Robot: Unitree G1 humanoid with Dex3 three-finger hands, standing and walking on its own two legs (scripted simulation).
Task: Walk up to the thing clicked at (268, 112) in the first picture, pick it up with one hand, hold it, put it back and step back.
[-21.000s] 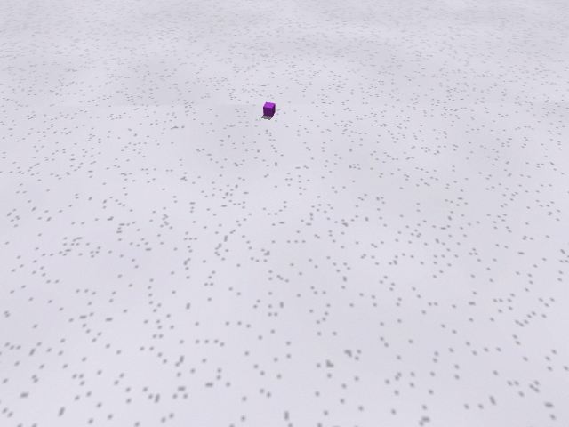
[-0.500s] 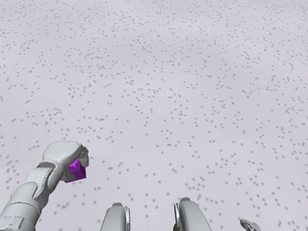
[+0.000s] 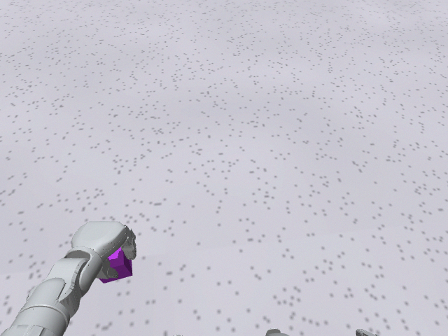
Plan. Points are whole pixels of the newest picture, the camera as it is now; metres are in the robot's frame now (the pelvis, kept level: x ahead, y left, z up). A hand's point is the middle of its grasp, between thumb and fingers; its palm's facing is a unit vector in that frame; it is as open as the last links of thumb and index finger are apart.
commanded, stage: hold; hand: left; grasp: from above
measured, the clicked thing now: (113, 260) +0.33 +0.24 -0.13
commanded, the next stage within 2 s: crouch in 1.98 s
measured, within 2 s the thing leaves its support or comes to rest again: neither
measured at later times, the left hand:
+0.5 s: hand (104, 246) +0.32 +0.22 -0.03, palm faces -0.49 +0.01 -0.87, open 6.0 cm
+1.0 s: hand (103, 250) +0.30 +0.21 -0.01, palm faces -0.49 +0.01 -0.87, open 6.0 cm
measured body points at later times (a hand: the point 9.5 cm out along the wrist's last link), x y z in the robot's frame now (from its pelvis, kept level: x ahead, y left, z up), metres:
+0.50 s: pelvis +0.02 +0.00 +0.03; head +0.05 -0.01 +0.47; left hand +0.34 +0.22 +0.02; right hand +0.13 -0.27 -0.09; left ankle +0.03 +0.12 -0.69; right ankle +0.04 -0.15 -0.69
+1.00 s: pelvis +0.01 -0.01 +0.03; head +0.02 -0.02 +0.48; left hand +0.32 +0.21 +0.04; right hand +0.14 -0.27 -0.08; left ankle +0.03 +0.12 -0.69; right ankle +0.04 -0.15 -0.69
